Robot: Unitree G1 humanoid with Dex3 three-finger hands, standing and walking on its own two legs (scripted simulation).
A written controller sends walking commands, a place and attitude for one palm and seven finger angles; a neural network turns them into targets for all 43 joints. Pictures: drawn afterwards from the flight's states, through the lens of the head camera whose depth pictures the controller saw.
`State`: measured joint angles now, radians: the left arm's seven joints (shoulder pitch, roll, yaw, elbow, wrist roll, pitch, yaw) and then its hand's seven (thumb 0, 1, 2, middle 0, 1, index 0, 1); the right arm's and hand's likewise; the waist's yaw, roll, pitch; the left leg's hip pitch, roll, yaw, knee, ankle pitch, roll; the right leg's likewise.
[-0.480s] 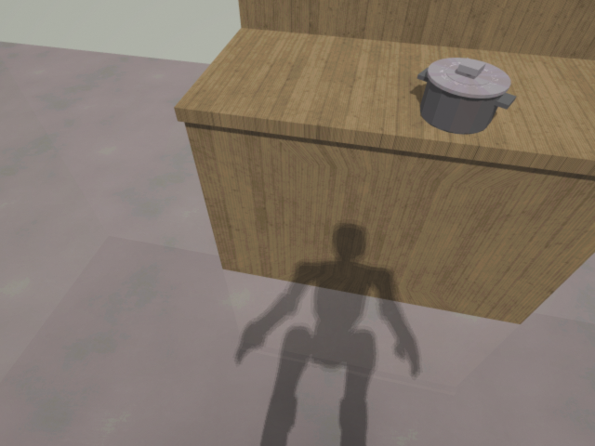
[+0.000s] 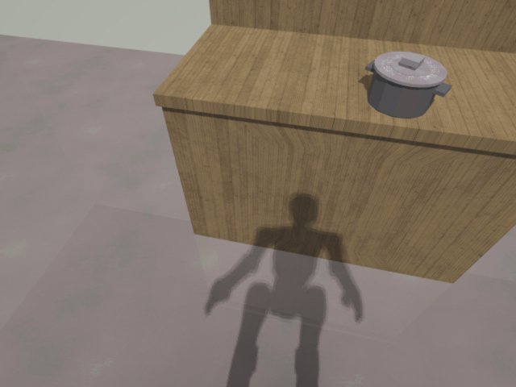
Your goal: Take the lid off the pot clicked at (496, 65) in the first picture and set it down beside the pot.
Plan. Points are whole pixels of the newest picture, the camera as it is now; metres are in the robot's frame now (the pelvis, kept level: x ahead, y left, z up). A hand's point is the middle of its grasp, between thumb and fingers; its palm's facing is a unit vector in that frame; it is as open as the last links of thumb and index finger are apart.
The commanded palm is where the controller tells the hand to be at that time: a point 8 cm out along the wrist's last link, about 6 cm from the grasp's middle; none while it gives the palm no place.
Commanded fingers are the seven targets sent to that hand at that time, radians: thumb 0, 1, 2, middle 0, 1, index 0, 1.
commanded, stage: look at it before walking up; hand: left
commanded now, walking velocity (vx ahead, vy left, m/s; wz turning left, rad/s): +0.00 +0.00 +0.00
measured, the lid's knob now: (412, 59) +0.87 -0.34 +0.11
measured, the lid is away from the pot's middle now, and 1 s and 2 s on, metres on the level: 0.00 0.00 0.00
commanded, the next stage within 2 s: walk to a spot facing it in 0.16 s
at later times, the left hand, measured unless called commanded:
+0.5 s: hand out of the picture +0.06 +0.22 -0.17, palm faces -0.08 -0.95 -0.29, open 7.4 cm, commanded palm none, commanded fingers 0.00 0.90 0.90 -0.20 -0.30 -0.20 -0.30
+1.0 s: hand out of the picture +0.08 +0.16 -0.16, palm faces -0.26 -0.93 -0.26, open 7.4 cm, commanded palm none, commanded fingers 0.00 0.90 0.90 -0.20 -0.30 -0.20 -0.30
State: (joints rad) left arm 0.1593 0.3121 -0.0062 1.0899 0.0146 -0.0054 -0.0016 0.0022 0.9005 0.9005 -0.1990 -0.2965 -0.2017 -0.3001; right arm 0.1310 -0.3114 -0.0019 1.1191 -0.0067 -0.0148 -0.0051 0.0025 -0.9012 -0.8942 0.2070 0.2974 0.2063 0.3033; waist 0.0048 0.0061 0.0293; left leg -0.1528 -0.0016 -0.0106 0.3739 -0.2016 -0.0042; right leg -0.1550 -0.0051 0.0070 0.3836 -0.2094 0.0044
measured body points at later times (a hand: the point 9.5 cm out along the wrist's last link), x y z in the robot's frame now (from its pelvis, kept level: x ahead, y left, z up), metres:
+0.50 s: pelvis +0.00 +0.00 -0.01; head +0.02 -0.01 +0.44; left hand +0.06 +0.27 -0.15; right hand +0.06 -0.28 -0.15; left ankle +0.00 +0.12 -0.75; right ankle +0.00 -0.12 -0.75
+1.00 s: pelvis -0.01 -0.03 +0.00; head +0.03 -0.06 +0.45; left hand +0.09 +0.20 -0.14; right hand +0.01 -0.31 -0.15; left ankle +0.03 +0.15 -0.67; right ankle -0.01 -0.10 -0.75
